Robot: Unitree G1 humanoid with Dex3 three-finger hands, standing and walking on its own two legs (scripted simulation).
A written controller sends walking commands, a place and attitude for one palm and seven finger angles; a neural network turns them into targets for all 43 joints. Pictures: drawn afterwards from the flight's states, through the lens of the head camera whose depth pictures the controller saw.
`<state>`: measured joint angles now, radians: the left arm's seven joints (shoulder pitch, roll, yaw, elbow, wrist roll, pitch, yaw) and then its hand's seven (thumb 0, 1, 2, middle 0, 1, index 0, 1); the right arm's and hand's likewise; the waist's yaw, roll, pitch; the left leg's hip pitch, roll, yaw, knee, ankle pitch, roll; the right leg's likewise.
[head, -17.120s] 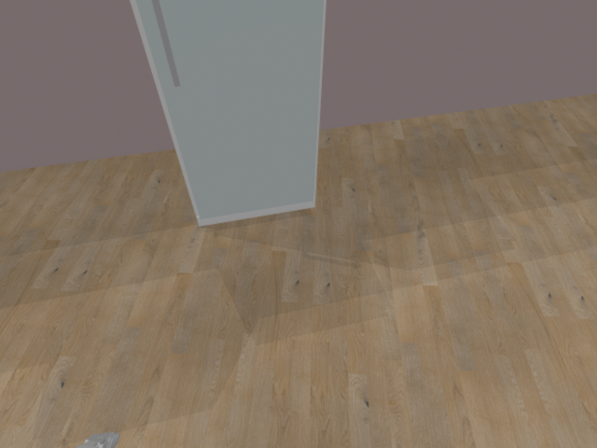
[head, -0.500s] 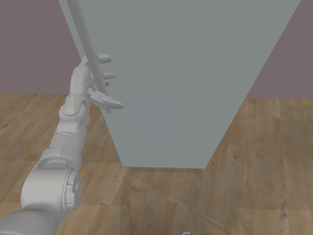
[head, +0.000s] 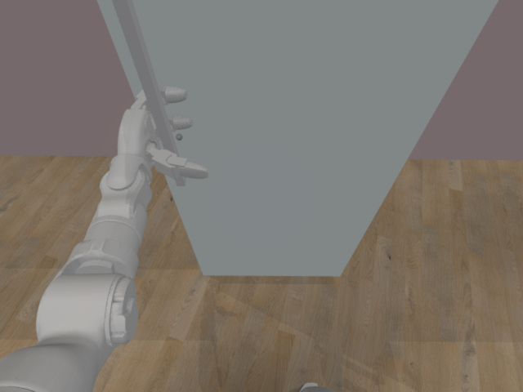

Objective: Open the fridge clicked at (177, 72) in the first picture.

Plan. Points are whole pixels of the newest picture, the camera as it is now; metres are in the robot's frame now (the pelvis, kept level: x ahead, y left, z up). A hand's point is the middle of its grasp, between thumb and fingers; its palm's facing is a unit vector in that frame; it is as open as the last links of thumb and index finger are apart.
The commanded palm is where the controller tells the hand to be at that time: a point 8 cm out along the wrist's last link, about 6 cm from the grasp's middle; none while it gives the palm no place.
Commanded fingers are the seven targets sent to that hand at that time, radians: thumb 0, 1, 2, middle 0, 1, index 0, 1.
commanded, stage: grip the handle and tug to test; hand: left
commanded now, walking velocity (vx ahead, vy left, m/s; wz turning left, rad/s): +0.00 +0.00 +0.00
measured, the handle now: (155, 83) +0.52 +0.14 +0.19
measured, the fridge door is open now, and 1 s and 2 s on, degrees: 0 0 7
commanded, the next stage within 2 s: pull the door a little, standing still in 1.52 s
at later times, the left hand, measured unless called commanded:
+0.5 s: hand (169, 138) +0.47 +0.13 +0.12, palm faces -0.06 -1.00 +0.00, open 10.2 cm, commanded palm +0.44 +0.18 +0.13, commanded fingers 0.00 0.48 0.72 -0.41 -1.34 -0.41 -1.34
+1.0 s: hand (176, 138) +0.47 +0.12 +0.12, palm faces -0.05 -1.00 +0.00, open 5.1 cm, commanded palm +0.44 +0.17 +0.13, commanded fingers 0.00 0.90 0.90 -0.45 -1.40 -0.45 -1.40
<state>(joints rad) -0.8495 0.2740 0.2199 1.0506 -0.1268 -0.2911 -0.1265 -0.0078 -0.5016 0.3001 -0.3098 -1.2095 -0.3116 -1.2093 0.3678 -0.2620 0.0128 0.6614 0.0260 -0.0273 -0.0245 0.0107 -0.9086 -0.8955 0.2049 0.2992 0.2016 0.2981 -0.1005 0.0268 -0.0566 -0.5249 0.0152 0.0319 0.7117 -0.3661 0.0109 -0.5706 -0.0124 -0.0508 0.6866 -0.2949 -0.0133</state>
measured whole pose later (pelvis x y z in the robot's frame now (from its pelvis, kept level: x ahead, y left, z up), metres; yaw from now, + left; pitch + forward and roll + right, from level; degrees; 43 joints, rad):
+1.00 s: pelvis +0.01 +0.00 +0.00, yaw +0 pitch +10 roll +0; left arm -0.78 0.26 0.21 0.96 -0.14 -0.26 -0.11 0.02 0.80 0.85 -0.43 -1.40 -0.42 -1.39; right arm 0.35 -0.25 0.01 0.64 0.03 -0.01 -0.02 0.01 -0.91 -0.90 0.21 0.30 0.20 0.30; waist -0.09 0.03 -0.07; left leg -0.50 0.02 0.04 0.70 -0.37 0.01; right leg -0.54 -0.01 -0.05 0.68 -0.30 -0.01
